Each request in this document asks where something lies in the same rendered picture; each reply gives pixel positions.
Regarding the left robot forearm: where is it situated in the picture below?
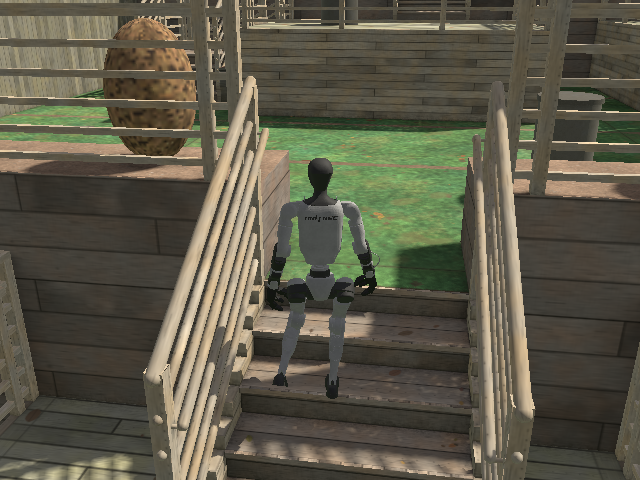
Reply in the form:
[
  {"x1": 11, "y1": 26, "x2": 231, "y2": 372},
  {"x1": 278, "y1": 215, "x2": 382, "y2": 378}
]
[{"x1": 267, "y1": 243, "x2": 286, "y2": 290}]

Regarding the left robot upper arm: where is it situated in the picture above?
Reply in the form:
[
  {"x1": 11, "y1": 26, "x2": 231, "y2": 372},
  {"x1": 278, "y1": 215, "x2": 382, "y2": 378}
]
[{"x1": 276, "y1": 201, "x2": 300, "y2": 258}]

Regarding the right robot upper arm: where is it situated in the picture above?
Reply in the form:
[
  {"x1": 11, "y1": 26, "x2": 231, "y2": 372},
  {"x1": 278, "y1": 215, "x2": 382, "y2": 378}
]
[{"x1": 341, "y1": 201, "x2": 368, "y2": 255}]

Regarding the right robot foot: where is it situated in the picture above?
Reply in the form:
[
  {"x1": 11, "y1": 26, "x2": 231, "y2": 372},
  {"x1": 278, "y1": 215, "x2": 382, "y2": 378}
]
[{"x1": 325, "y1": 374, "x2": 339, "y2": 399}]

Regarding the right robot forearm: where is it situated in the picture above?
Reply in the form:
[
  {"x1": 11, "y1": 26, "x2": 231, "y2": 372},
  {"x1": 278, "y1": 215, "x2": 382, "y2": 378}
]
[{"x1": 357, "y1": 239, "x2": 375, "y2": 278}]

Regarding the right robot shin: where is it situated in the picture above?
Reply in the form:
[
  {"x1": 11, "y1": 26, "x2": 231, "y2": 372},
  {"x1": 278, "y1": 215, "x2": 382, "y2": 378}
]
[{"x1": 329, "y1": 318, "x2": 346, "y2": 385}]

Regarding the robot left hand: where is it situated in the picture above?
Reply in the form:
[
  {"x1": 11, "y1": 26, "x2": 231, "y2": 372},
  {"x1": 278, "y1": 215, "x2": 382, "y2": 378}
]
[{"x1": 266, "y1": 287, "x2": 288, "y2": 311}]

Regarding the robot right hand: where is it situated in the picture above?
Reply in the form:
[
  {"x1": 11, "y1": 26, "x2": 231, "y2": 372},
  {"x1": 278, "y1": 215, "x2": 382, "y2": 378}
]
[{"x1": 354, "y1": 273, "x2": 377, "y2": 296}]

